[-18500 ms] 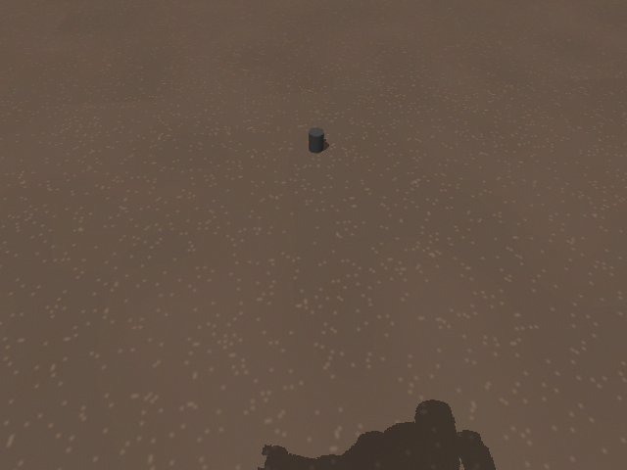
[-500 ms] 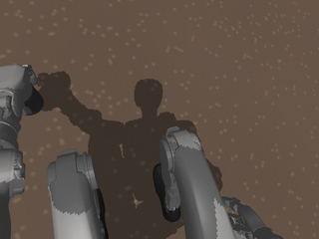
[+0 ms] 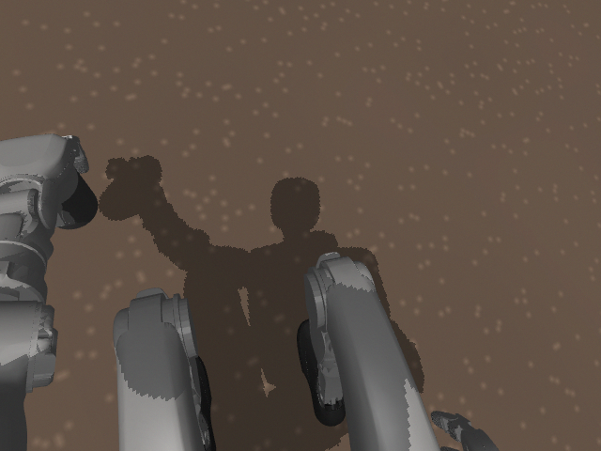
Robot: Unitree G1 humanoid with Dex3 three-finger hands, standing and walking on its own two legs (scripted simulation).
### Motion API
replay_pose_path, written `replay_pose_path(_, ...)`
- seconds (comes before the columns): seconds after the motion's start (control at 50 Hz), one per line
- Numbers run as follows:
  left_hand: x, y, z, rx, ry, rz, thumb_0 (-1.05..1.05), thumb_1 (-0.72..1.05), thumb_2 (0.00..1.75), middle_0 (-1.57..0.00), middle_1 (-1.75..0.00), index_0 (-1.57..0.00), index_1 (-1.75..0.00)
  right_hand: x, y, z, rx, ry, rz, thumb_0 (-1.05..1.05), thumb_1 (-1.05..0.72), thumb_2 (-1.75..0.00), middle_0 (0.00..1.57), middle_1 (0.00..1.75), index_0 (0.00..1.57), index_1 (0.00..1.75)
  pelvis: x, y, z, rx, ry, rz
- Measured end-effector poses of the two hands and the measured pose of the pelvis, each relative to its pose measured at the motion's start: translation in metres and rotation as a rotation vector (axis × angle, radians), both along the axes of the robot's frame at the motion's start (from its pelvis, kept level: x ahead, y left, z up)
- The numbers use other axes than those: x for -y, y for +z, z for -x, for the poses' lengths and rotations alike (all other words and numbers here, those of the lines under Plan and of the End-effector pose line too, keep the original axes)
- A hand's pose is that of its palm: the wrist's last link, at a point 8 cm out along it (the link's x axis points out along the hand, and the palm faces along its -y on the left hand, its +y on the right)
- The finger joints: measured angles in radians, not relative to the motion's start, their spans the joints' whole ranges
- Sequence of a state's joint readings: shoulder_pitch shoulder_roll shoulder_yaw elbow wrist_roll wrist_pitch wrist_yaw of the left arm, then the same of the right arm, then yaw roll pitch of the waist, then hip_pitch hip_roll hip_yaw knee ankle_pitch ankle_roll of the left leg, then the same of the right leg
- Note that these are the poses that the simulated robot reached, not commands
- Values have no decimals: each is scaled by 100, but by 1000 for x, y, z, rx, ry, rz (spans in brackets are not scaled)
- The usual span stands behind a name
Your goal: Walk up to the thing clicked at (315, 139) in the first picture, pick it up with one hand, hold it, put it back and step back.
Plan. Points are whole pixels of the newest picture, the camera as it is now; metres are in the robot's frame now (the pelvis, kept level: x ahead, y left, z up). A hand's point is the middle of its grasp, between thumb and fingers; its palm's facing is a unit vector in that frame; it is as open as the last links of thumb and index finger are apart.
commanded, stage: lift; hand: left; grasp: from above
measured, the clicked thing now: (61, 184) +0.50 +0.26 -0.18
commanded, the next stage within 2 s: hold in 1.38 s
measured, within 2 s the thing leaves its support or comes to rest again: neither
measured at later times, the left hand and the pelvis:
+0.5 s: hand out of the picture +0.40 +0.26 +0.04, palm faces -0.45 -0.11 -0.88, open 9.7 cm; pelvis +0.01 +0.00 +0.14, yaw +3 degrees
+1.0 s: hand out of the picture +0.36 +0.24 +0.20, palm faces -0.48 -0.12 -0.87, open 9.7 cm; pelvis +0.04 +0.00 +0.30, yaw +4 degrees
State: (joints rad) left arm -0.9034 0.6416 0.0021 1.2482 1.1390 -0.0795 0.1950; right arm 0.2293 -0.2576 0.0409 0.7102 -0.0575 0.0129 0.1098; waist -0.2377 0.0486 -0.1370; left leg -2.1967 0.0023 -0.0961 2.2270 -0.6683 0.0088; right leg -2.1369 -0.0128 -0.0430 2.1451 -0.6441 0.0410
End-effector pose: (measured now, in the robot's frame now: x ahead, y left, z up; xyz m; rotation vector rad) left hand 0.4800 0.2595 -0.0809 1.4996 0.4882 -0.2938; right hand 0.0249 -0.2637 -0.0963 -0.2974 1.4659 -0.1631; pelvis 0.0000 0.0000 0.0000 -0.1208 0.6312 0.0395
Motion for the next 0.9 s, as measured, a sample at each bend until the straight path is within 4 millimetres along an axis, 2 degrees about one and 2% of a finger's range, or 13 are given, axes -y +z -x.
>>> replay_pose_path(0.12,-5,30,13,-23,-4,23,-3,-9,73,-56,-79,-67,-80,-2,21,-18,38,9,-5,1,-92,-90,21,30,20,30,-2,25,-3,-3,7,-4)
replay_pose_path(0.26,-9,74,35,5,-25,48,-3,-9,72,-57,-77,-69,-78,4,53,-51,108,39,18,1,-91,-90,21,30,20,30,-2,59,-5,12,18,-11)
replay_pose_path(0.42,-10,142,61,31,-1,46,-3,-10,72,-59,-75,-71,-77,3,104,-92,221,47,23,1,-91,-90,21,30,20,30,-1,112,-9,66,27,-28)
replay_pose_path(0.52,-7,190,77,23,19,53,-3,-10,72,-59,-75,-71,-76,-4,142,-108,283,38,9,1,-91,-90,21,30,20,30,-2,152,-13,115,30,-41)
replay_pose_path(0.62,-2,236,91,18,18,55,-3,-10,72,-59,-75,-71,-76,-11,179,-115,326,18,-4,1,-91,-90,21,30,20,30,-3,191,-18,175,32,-54)
replay_pose_path(0.72,3,275,101,18,19,53,-3,-10,73,-59,-75,-71,-76,-15,214,-113,344,-4,-12,1,-91,-90,21,30,20,30,-4,227,-23,235,32,-66)
replay_pose_path(0.9,9,322,112,-3,29,43,-3,-10,72,-59,-76,-71,-76,-12,262,-102,348,-34,-2,1,-91,-90,21,30,20,30,-2,276,-35,315,28,-84)
